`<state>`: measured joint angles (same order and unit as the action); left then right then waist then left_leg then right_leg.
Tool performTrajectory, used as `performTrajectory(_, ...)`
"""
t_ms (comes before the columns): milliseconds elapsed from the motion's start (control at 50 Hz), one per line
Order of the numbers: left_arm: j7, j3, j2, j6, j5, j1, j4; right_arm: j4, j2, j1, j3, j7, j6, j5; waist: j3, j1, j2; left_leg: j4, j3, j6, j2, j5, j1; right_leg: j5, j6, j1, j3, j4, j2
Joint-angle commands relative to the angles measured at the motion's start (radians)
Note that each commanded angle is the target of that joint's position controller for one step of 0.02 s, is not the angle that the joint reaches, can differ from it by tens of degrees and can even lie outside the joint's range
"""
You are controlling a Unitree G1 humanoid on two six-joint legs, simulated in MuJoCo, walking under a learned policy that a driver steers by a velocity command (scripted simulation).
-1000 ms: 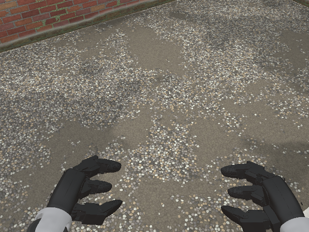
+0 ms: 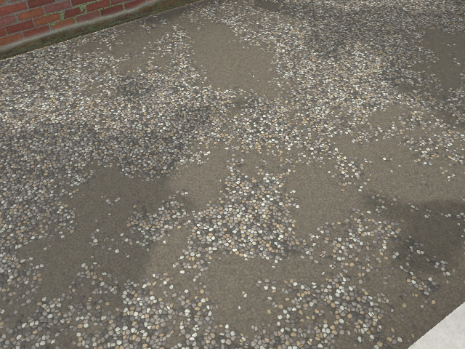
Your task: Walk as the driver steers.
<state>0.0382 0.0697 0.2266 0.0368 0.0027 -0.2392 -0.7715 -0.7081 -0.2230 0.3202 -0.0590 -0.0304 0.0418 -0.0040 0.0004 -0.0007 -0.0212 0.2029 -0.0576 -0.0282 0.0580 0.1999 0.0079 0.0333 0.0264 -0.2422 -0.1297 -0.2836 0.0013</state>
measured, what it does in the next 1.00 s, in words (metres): stands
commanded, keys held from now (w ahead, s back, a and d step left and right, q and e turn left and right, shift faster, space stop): w+shift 0.42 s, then shift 0.58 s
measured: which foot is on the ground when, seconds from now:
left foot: down 0.00-1.00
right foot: down 0.00-1.00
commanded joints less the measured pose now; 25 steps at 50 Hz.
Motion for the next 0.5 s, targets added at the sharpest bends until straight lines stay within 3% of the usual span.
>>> performTrajectory(20,0.008,-0.02,0.089,-0.01,0.003,-0.001,0.049,0.037,-0.082,0.032,0.02,-0.004,-0.01,-0.005,0.031,0.002,0.006,-0.057,-0.09,-0.052,-0.111,-0.043,-0.029,0.056,-0.067,0.045,-0.07,0.05,-0.067)
performTrajectory(60,0.018,-0.012,0.084,-0.008,0.007,0.07,0.082,0.065,-0.064,-0.042,0.009,-0.009,-0.022,-0.006,-0.022,-0.003,0.0,-0.081,-0.095,-0.049,-0.106,0.066,-0.088,0.109,-0.056,0.024,-0.076,0.059,-0.061)
performTrajectory(120,0.022,0.006,0.077,-0.022,0.024,0.133,0.14,0.115,-0.072,-0.108,-0.001,-0.012,-0.047,-0.013,0.007,-0.003,0.018,-0.048,-0.097,-0.048,-0.102,0.012,-0.09,0.043,-0.038,0.031,-0.059,-0.001,-0.043)
performTrajectory(220,-0.001,0.03,0.083,-0.047,0.043,0.183,0.236,0.205,-0.082,-0.18,-0.021,-0.003,-0.049,-0.031,0.045,0.008,0.018,0.041,-0.101,-0.066,-0.113,-0.085,-0.058,-0.085,-0.029,-0.002,-0.026,-0.109,-0.031)
performTrajectory(320,-0.027,0.053,0.09,-0.051,0.063,0.263,0.35,0.298,-0.084,-0.259,-0.042,0.009,-0.037,-0.06,0.091,0.014,-0.001,0.134,-0.09,-0.048,-0.104,-0.155,-0.057,-0.214,-0.027,0.01,-0.036,-0.155,-0.043)
performTrajectory(340,-0.029,0.055,0.08,-0.063,0.051,0.303,0.376,0.318,-0.084,-0.286,-0.041,0.013,-0.037,-0.054,0.102,0.017,0.006,0.151,-0.097,-0.051,-0.116,-0.139,-0.053,-0.165,-0.022,0.005,-0.035,-0.154,-0.041)
performTrajectory(360,-0.043,0.051,0.104,-0.059,0.071,0.291,0.382,0.338,-0.087,-0.293,-0.051,0.02,-0.02,-0.09,0.133,-0.001,0.051,0.152,-0.093,-0.047,-0.112,-0.109,-0.065,-0.094,-0.029,0.028,-0.027,-0.125,-0.03)
performTrajectory(400,-0.057,0.051,0.116,-0.06,0.074,0.346,0.409,0.381,-0.076,-0.338,-0.057,0.025,-0.011,-0.091,0.092,0.004,0.022,0.167,-0.094,-0.033,-0.11,-0.069,-0.099,-0.061,-0.03,0.012,-0.031,-0.109,-0.035)
performTrajectory(440,-0.062,0.055,0.119,-0.061,0.074,0.363,0.418,0.399,-0.085,-0.343,-0.057,0.027,-0.013,-0.085,0.117,0.007,0.004,0.183,-0.096,-0.017,-0.112,-0.068,-0.097,-0.134,-0.043,0.031,-0.055,-0.102,-0.056)
performTrajectory(500,-0.065,0.053,0.127,-0.056,0.062,0.345,0.383,0.387,-0.097,-0.307,-0.055,0.031,-0.011,-0.075,0.158,0.014,-0.012,0.174,-0.112,0.005,-0.128,-0.072,-0.086,-0.266,-0.07,0.085,-0.099,-0.071,-0.094)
